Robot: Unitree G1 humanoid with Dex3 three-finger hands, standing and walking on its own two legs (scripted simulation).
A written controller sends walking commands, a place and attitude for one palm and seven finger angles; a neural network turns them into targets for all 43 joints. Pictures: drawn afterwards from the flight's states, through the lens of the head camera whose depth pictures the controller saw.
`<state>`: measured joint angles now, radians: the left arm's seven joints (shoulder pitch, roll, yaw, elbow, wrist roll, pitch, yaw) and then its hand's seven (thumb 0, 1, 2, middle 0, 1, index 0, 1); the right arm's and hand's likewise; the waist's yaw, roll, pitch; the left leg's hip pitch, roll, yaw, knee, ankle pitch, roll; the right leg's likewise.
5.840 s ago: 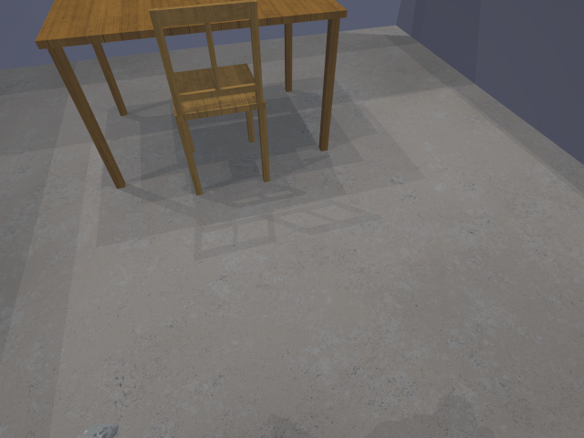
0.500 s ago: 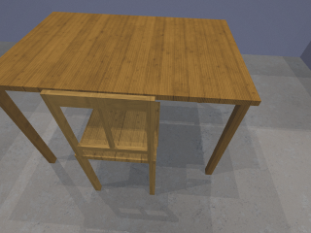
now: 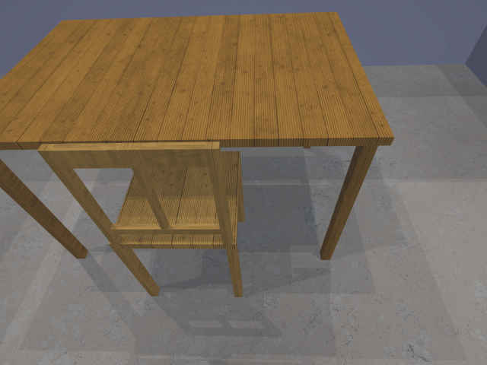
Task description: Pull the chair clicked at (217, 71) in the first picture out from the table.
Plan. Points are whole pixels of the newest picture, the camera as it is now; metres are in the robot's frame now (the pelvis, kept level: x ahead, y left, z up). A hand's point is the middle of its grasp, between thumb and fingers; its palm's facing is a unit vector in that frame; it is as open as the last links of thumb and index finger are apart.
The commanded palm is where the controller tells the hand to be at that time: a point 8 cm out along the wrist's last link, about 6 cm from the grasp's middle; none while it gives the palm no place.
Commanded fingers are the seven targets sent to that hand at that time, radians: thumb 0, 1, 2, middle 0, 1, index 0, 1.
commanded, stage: come to a stop and stand still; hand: left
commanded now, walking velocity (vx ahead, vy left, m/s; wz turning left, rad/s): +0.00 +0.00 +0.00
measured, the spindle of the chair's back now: (152, 199) +0.48 +0.27 -0.10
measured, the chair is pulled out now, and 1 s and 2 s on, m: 0.00 0.00 0.00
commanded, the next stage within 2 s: look again from close up in 0.40 s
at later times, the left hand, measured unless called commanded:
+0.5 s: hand out of the picture +0.00 +0.15 -0.16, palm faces +0.05 -0.98 -0.20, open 7.3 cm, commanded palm none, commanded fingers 0.00 0.90 0.90 -0.20 -0.30 -0.20 -0.30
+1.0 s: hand out of the picture +0.01 +0.20 -0.17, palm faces +0.03 -0.98 -0.21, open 7.4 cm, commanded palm none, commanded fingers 0.00 0.90 0.90 -0.20 -0.30 -0.20 -0.30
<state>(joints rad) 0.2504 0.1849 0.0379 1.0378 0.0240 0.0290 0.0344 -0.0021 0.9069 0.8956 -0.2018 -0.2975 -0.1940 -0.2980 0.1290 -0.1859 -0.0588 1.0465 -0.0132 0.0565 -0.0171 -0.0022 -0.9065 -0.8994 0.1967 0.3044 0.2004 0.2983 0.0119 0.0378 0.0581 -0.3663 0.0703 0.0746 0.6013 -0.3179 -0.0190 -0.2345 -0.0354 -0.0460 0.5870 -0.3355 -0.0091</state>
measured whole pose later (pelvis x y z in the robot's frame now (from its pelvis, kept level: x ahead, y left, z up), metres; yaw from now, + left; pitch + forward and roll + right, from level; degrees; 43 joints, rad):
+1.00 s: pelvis +0.00 +0.02 +0.01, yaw +0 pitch -1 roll +0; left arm 0.29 0.17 0.00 1.08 0.01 -0.01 0.03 0.00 0.91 0.90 -0.20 -0.30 -0.20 -0.30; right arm 0.28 -0.17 0.01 1.09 -0.02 -0.03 -0.02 0.01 -0.92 -0.90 0.19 0.30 0.20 0.30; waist 0.01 -0.01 0.02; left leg -0.20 -0.01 0.06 0.47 -0.27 0.03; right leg -0.19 -0.05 -0.04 0.48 -0.28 0.02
